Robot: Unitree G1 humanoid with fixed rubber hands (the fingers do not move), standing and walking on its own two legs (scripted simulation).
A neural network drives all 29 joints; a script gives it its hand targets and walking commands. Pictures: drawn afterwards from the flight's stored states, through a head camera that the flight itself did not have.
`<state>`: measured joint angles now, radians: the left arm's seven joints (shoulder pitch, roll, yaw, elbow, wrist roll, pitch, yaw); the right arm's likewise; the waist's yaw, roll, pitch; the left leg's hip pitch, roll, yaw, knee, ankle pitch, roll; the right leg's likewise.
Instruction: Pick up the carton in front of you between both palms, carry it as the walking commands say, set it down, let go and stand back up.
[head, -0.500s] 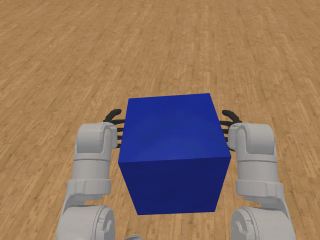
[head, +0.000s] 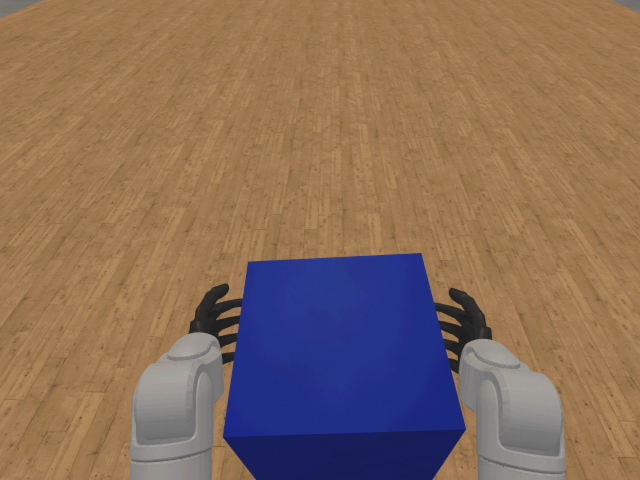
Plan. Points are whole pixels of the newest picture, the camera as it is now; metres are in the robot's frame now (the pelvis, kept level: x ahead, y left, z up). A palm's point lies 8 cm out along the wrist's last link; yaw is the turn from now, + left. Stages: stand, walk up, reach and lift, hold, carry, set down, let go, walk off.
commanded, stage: carry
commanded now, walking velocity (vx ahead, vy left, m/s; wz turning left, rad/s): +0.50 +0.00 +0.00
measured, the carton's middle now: (340, 380) +0.27 -0.01 +0.01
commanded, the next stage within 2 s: none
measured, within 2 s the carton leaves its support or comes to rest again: neither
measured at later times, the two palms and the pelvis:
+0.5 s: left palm (259, 205) +0.54 +0.12 +0.08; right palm (436, 203) +0.56 -0.18 +0.08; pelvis +0.29 -0.05 +0.00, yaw +3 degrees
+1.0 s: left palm (264, 154) +0.73 +0.13 +0.07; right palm (410, 157) +0.73 -0.17 +0.06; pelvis +0.46 -0.02 -0.02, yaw +0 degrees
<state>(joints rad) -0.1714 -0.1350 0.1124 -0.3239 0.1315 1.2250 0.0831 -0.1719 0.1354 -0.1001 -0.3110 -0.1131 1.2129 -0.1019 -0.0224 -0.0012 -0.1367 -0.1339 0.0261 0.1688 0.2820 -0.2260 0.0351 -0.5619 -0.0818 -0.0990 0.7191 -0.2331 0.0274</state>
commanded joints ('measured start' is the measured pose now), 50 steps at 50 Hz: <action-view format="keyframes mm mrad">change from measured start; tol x32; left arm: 1 -440 -899 -709 -32 -401 5 -240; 50 -418 -925 -706 105 -368 -91 -280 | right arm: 1 -444 893 685 -42 417 15 284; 50 -421 938 701 88 356 -86 290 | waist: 1 3 156 -141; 11 50 -319 -231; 33 13 204 -339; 50 23 -14 -275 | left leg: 1 111 218 -115 -104 240 82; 7 31 189 -36 71 238 25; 12 -593 39 -141 993 -260 -37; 28 -290 5 34 203 245 -55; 33 386 353 -318 194 1081 139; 39 70 217 -136 76 331 24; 50 20 144 -59 308 718 9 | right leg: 1 22 11 -60 -132 125 1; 8 394 71 -170 -247 45 -44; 11 765 -351 637 -514 -8 -255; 28 573 -140 -83 -357 578 -87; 35 144 -3 37 -15 -378 16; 50 425 -72 15 -208 521 7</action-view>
